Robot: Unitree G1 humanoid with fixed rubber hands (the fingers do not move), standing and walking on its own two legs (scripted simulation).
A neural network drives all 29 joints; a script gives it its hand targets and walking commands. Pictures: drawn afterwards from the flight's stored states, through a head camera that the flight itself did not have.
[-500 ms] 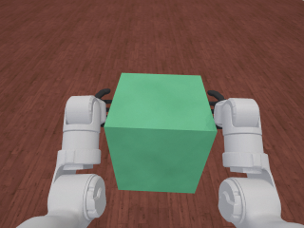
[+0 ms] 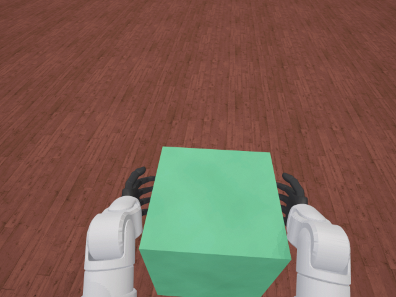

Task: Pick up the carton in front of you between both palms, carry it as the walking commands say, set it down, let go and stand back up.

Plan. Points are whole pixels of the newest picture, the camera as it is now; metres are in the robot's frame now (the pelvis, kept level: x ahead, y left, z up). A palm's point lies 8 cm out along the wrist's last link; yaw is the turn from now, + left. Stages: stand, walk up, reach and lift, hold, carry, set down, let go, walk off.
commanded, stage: carry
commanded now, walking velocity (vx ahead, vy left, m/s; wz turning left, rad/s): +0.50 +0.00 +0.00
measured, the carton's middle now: (211, 227) +0.28 +0.00 +0.01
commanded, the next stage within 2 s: none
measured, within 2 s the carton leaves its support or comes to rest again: neither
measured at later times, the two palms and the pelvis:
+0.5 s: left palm (150, 107) +0.60 +0.18 +0.06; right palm (257, 113) +0.58 -0.12 +0.07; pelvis +0.33 +0.05 +0.00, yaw -4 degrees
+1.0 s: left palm (178, 48) +0.91 +0.13 +0.09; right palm (261, 51) +0.92 -0.17 +0.08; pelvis +0.65 -0.03 +0.00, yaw +0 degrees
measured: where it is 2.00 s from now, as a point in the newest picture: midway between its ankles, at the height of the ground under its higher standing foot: (207, 147)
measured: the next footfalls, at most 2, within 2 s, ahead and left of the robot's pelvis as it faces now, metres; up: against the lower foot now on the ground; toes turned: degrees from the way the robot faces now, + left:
left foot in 0.36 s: +0.45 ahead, +0.13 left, +0.00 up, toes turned +9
right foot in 0.84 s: +0.73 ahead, -0.12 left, +0.00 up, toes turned -14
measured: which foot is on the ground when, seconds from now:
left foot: up 0.00-0.34, down 0.36-0.88, up 0.90-1.00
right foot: down 0.00-0.40, up 0.42-0.82, down 0.84-1.00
